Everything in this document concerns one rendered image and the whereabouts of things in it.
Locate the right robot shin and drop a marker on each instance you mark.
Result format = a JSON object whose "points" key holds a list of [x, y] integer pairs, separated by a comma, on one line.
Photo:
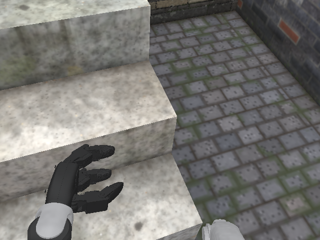
{"points": [[220, 220]]}

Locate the right robot thigh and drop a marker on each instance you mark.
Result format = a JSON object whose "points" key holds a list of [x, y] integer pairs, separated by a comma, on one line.
{"points": [[221, 230]]}

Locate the robot left hand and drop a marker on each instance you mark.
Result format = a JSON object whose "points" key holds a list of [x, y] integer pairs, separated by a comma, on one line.
{"points": [[68, 180]]}

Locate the left robot forearm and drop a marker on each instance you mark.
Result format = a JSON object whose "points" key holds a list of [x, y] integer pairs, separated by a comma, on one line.
{"points": [[53, 221]]}

